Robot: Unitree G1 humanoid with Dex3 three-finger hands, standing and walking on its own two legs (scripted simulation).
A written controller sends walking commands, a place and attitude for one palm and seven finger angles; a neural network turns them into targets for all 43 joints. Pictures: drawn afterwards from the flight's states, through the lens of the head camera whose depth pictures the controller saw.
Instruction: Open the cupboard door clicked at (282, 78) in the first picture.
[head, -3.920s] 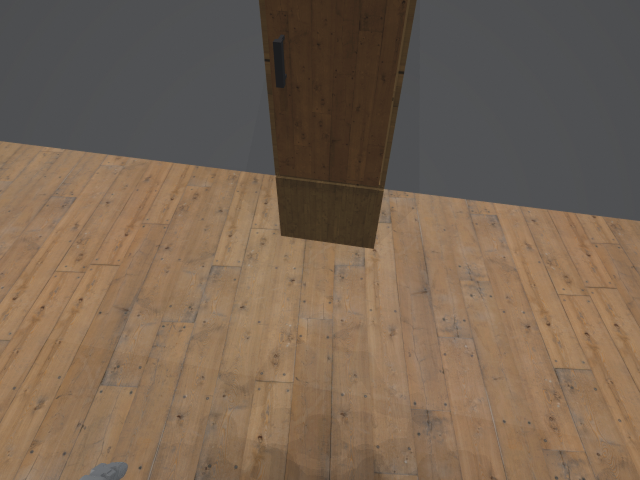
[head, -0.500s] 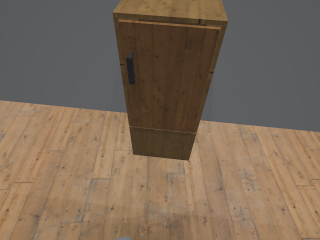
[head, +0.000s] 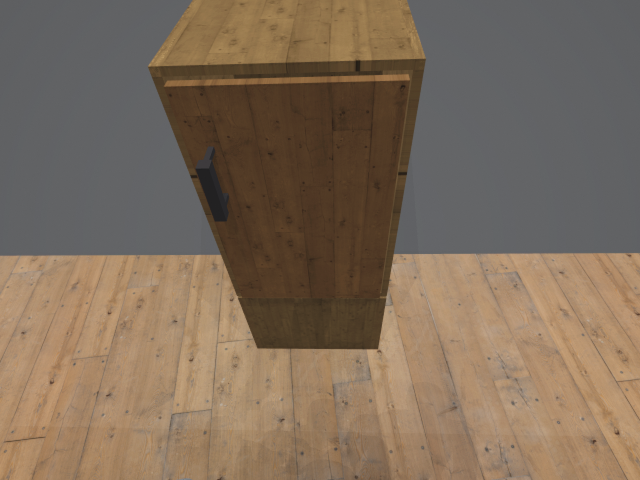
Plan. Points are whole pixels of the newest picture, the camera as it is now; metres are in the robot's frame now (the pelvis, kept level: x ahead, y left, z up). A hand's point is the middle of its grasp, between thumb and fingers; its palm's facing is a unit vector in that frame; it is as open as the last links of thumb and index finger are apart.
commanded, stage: come to a stop and stand still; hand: left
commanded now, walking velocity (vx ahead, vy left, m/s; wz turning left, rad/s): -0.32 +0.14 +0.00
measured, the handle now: (215, 184) +0.58 +0.20 +0.02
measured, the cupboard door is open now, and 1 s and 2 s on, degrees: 0 0 0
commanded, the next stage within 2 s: look again from close up in 1.22 s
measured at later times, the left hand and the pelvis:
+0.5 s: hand out of the picture +0.04 +0.24 -0.17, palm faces +0.13 -0.97 -0.22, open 7.4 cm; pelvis +0.01 +0.04 +0.00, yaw +3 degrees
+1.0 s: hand out of the picture -0.02 +0.20 -0.16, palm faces +0.04 -0.98 -0.21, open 7.3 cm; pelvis -0.02 +0.04 +0.01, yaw +2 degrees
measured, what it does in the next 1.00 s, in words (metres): steps on the spot: left foot, then right foot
